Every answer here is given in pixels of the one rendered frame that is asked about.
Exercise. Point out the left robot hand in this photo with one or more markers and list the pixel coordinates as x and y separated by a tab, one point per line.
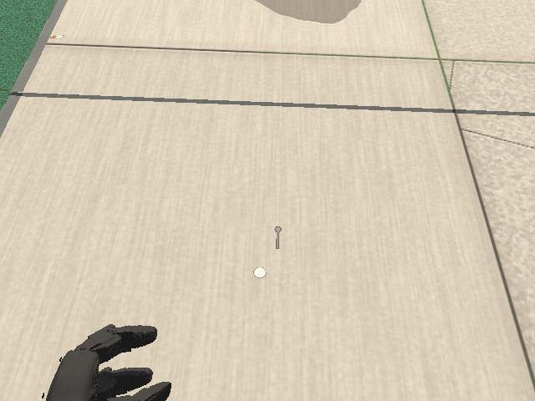
78	377

